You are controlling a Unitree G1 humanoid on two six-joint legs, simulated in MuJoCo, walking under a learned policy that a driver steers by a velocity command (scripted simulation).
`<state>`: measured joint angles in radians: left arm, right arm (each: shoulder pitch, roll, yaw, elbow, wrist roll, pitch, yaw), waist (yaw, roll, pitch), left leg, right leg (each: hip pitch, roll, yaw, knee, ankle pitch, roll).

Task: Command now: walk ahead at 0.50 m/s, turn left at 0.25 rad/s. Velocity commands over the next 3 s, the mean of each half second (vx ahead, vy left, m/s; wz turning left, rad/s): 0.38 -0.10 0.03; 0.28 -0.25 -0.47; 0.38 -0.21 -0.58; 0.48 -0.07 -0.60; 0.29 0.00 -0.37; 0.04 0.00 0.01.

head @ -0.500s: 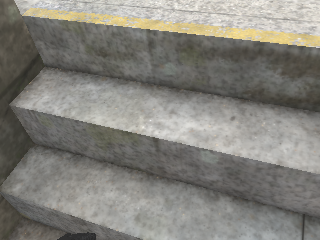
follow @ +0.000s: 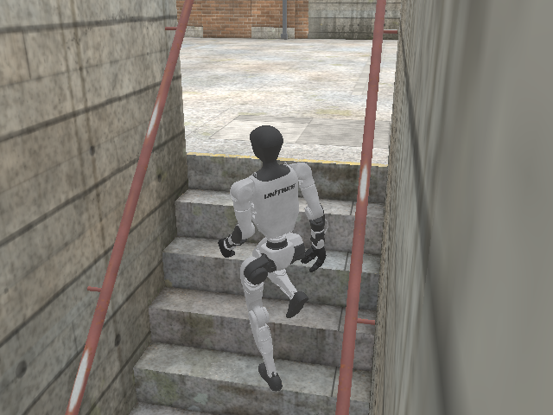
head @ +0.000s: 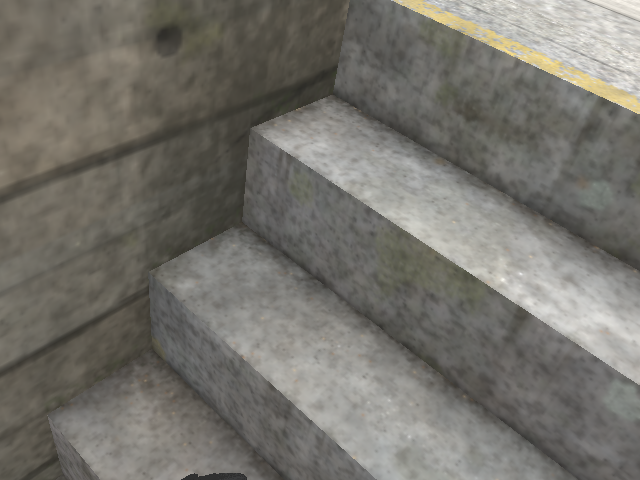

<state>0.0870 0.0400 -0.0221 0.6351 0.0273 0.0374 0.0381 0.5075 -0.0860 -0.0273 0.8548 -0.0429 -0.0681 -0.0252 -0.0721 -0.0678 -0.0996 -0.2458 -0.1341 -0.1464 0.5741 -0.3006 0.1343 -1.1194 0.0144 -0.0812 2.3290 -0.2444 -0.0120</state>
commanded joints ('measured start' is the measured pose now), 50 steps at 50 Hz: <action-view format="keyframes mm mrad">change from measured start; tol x64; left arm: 1 -156 -50 -23 -44 10 -22 7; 50 117 298 93 -254 43 49 12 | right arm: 1 139 -122 -32 48 2 -12 -3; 50 -362 -341 -64 -267 -26 -65 -154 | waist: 1 -27 123 173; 50 171 120 -36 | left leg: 1 161 275 -371 -261 -224 -64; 16 267 285 -111 -336 610 23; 22 284 393 6 -108 2502 -238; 24 -226 216 67 387 2039 -348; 25 -360 45 91 968 271 -269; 29 -635 93 -86 1454 -161 -116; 44 645 329 84 55 869 -121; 50 79 613 -143 -95 819 -46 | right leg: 1 -383 -15 -10 125 -37 -19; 22 376 221 -248 -1008 -695 -125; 26 707 -113 967 -1797 -633 -578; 50 333 -62 191 -852 -337 30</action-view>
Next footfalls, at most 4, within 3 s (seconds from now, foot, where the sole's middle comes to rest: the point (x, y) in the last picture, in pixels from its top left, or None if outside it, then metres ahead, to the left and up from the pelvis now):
0.46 right None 0.28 -0.08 -0.55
0.84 left None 0.41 0.22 -0.56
1.12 right None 0.36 0.01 -0.55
1.46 left None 0.49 0.12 -0.55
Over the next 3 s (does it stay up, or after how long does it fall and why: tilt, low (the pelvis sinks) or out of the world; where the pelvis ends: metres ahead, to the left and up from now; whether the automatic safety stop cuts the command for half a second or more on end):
stays up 0.46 -0.35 0.57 its command is cut before an obstacle after 0.4 s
